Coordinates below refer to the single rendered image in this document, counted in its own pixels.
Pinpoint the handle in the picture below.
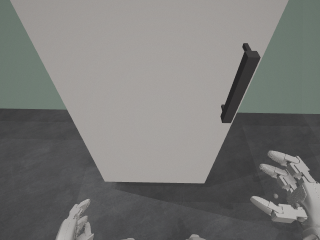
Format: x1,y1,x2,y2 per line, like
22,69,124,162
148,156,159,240
220,43,261,123

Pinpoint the fridge door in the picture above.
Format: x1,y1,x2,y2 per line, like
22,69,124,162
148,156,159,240
10,0,289,184

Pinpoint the robot right hand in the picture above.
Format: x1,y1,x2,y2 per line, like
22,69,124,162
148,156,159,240
250,150,320,230

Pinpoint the robot right shin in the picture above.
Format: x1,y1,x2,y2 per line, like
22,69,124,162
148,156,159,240
189,234,199,238

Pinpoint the robot left hand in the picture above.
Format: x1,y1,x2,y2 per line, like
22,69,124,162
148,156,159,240
55,199,94,240

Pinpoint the right robot forearm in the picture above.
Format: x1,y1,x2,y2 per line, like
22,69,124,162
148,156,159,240
301,226,320,240

